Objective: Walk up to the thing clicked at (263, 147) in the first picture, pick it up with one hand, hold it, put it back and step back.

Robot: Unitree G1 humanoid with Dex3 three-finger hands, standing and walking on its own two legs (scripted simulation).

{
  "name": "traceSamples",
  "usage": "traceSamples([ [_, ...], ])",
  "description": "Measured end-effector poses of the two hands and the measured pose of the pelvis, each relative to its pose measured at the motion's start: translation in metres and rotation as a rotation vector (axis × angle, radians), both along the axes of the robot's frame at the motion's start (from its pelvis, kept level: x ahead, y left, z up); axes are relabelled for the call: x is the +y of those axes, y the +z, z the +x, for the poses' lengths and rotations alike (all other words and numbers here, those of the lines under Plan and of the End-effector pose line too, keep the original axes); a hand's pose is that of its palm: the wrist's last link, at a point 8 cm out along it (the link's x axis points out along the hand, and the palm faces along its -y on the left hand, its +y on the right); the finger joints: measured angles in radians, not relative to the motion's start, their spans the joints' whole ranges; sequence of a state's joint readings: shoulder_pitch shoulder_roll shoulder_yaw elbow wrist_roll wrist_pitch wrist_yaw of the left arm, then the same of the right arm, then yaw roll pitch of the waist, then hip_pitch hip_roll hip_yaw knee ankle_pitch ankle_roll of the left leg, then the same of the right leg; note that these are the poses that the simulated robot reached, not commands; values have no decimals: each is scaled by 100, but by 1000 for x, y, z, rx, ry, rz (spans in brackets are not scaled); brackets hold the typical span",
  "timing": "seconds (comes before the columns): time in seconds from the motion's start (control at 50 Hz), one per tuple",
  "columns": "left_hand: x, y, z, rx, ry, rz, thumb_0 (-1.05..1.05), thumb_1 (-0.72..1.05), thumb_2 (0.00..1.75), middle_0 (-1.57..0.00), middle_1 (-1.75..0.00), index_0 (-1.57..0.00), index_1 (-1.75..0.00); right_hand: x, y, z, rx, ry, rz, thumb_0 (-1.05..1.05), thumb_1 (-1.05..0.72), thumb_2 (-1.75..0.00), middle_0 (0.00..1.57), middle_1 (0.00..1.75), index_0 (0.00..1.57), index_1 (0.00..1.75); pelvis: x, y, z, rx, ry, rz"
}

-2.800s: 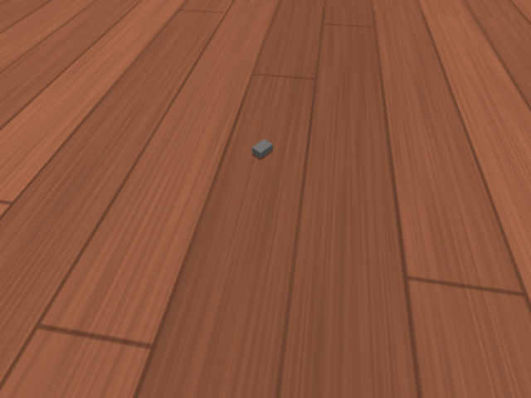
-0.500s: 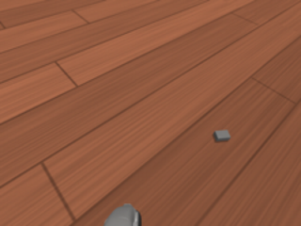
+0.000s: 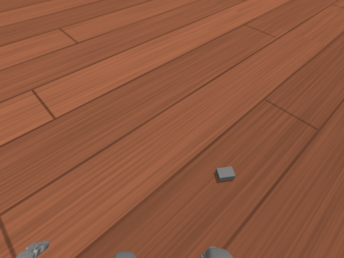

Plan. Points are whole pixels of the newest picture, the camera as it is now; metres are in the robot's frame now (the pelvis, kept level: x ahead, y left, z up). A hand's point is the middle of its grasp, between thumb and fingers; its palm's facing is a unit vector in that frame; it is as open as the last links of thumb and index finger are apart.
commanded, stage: walk up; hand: left
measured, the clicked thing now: (225, 173) +0.69 -0.35 -0.71
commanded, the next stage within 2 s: none
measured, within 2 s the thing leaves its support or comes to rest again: neither
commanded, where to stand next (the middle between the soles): +0.40 -0.69 m, yaw +9 degrees
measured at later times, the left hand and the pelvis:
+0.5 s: hand out of the picture +0.14 +0.11 -0.14, palm faces +0.02 -0.96 -0.26, open 7.4 cm; pelvis +0.11 -0.15 +0.02, yaw +4 degrees
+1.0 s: hand (211, 238) +0.19 -0.09 -0.11, palm faces +0.11 -0.92 -0.38, open 7.4 cm; pelvis +0.20 -0.38 +0.03, yaw +6 degrees
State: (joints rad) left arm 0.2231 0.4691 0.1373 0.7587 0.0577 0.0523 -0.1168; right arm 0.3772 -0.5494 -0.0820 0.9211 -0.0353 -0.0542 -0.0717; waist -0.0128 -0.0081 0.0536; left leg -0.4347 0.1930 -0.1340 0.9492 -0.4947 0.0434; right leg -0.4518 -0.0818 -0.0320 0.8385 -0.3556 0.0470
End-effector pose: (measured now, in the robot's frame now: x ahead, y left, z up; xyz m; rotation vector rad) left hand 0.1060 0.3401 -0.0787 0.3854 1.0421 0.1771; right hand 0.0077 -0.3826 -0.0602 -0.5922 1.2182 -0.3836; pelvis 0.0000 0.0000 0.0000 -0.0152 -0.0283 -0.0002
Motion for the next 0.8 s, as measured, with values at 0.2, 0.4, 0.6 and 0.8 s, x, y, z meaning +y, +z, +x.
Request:
traceSamples([
  [0.2,-70,17,-51,132,176,-4,1,90,89,-20,-30,-20,-30,-14,0,124,-65,161,149,1,-90,-90,20,30,21,30,-66,30,48,16,37,13],
  [0.4,-142,-30,-14,190,176,-103,1,90,90,-20,-30,-20,-30,-55,6,177,-89,198,98,0,-90,-90,21,31,21,30,-115,14,92,-3,87,34],
  [0.6,-206,-24,66,95,100,-105,1,90,89,-20,-30,-20,-30,-160,38,175,-86,135,9,1,-90,-90,21,31,21,30,-196,20,123,-10,77,25],
  [0.8,-303,-12,97,70,128,15,1,91,89,-20,-30,-20,-30,-317,-4,206,-9,83,-33,1,-90,-90,21,31,21,30,-315,-7,157,-2,89,5],
])
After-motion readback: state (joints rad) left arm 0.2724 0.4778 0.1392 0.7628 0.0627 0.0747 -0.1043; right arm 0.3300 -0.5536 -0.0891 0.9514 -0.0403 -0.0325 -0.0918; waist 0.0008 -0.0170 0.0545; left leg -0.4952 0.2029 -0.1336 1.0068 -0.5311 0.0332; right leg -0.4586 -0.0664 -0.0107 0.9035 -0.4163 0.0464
